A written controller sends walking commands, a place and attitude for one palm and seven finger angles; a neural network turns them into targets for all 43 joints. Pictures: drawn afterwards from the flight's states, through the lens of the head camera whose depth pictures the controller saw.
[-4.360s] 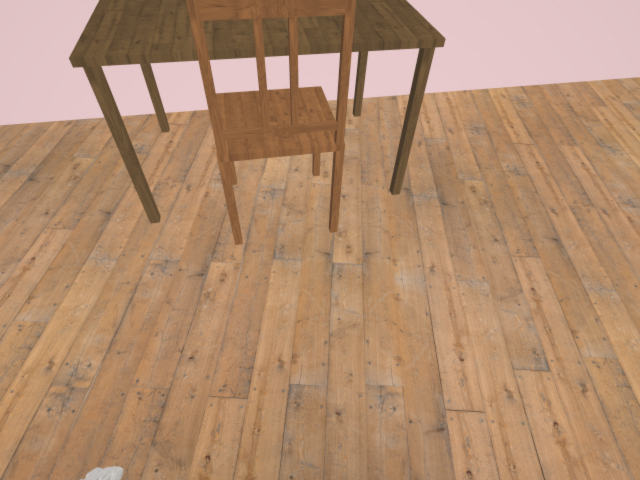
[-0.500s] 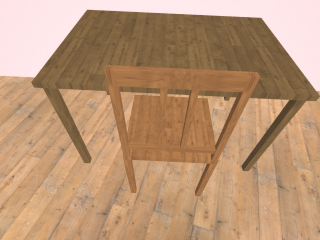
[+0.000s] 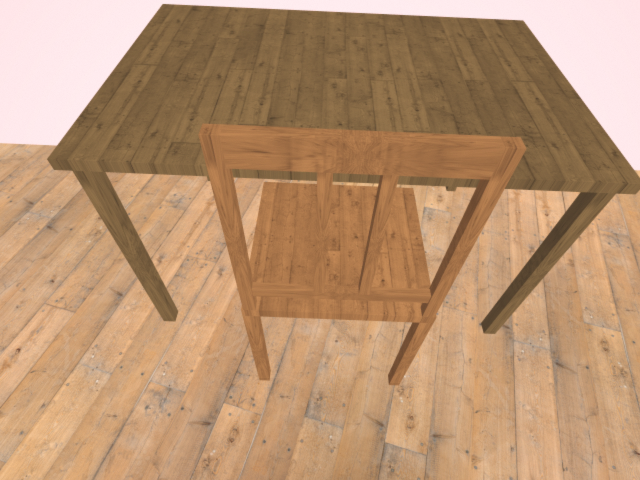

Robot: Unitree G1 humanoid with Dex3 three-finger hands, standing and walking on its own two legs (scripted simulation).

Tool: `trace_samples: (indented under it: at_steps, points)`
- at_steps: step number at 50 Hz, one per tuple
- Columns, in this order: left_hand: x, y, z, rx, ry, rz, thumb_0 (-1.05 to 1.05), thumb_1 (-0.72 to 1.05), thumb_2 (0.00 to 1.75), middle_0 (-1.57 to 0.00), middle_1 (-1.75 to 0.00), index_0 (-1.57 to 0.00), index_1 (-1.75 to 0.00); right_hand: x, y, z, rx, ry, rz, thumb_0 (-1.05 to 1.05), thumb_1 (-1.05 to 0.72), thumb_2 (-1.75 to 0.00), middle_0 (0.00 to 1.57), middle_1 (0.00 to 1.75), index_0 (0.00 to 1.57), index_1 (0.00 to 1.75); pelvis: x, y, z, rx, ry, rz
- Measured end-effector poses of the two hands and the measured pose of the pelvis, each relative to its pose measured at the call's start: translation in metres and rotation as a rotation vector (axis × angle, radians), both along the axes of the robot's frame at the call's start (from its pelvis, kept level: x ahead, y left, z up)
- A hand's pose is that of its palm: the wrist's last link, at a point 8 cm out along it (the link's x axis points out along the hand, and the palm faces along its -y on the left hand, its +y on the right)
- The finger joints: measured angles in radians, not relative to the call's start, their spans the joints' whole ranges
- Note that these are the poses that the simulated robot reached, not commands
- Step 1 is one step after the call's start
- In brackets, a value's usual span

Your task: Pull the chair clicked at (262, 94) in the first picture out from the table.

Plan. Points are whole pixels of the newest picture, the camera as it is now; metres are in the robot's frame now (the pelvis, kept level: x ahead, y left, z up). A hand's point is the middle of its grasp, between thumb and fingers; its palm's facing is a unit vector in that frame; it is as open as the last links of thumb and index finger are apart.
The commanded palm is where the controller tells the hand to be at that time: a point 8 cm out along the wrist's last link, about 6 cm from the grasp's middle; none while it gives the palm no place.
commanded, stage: come to a stop and stand still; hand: left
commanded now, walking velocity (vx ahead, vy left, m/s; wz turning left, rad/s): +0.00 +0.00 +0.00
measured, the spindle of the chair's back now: (321, 238) +0.51 +0.03 -0.06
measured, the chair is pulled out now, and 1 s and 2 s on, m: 0.00 0.00 0.00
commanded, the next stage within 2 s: look again from close up in 0.38 s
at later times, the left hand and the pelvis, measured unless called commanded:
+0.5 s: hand out of the picture -0.03 +0.20 -0.16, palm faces +0.03 -0.97 -0.23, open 7.4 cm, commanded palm none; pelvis +0.00 +0.02 +0.01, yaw +0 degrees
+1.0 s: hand out of the picture +0.04 +0.16 -0.16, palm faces +0.03 -0.97 -0.23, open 7.3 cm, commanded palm none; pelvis +0.04 -0.01 +0.01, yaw +1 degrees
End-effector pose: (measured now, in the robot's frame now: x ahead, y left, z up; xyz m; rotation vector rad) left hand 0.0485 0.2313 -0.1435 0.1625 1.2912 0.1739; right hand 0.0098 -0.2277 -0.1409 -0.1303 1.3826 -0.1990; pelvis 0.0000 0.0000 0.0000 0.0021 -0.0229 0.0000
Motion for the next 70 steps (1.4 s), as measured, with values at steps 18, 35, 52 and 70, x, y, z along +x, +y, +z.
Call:
trace_samples:
  at_steps: [18,35,52,70]
  points:
    - [-0.078,0.033,0.019,0.036,0.108,0.023,0.0,0.91,0.9,-0.2,-0.3,-0.2,-0.3,0.005,0.035,-0.009,0.062,-0.101,0.08,0.01,-0.93,-0.9,0.2,0.3,0.2,0.3,-0.009,0.031,0.003,0.02,-0.002,-0.003]
    - [-0.05,-0.015,0.015,-0.019,0.154,0.011,0.02,0.93,0.9,-0.2,-0.3,-0.2,-0.3,0.0,0.029,-0.011,0.097,0.014,0.054,0.01,-0.91,-0.9,0.2,0.3,0.2,0.3,0.018,0.007,0.008,0.024,0.014,-0.004]
    - [-0.017,-0.024,0.017,0.013,0.108,0.019,0.01,0.93,0.9,-0.2,-0.3,-0.2,-0.3,0.013,0.008,-0.009,0.094,0.05,0.054,0.01,-0.91,-0.9,0.2,0.3,0.2,0.3,0.037,-0.016,0.009,0.019,0.017,0.011]
    - [-0.028,-0.044,0.014,-0.017,0.124,0.04,0.01,0.93,0.9,-0.2,-0.3,-0.2,-0.3,0.021,-0.005,-0.005,0.08,0.043,0.063,0.01,-0.91,-0.9,0.2,0.3,0.2,0.3,0.041,-0.028,0.01,0.014,0.01,0.02]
